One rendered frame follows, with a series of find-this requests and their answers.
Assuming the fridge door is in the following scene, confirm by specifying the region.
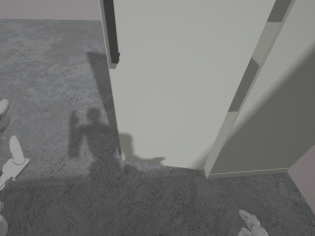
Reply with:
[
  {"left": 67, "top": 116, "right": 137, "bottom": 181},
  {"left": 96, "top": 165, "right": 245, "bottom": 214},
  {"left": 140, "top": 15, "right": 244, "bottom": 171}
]
[{"left": 98, "top": 0, "right": 276, "bottom": 170}]

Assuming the right robot hand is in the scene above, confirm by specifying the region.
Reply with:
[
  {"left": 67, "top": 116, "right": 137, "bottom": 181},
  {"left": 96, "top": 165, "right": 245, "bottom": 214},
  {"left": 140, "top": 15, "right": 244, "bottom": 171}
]
[{"left": 238, "top": 209, "right": 269, "bottom": 236}]

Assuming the left robot hand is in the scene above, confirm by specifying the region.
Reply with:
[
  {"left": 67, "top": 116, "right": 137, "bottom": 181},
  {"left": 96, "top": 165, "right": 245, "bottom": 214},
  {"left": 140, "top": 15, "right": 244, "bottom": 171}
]
[{"left": 0, "top": 98, "right": 30, "bottom": 193}]

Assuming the handle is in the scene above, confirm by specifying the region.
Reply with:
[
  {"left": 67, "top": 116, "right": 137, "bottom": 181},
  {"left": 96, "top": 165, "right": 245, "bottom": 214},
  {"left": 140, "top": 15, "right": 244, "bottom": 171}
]
[{"left": 102, "top": 0, "right": 120, "bottom": 64}]

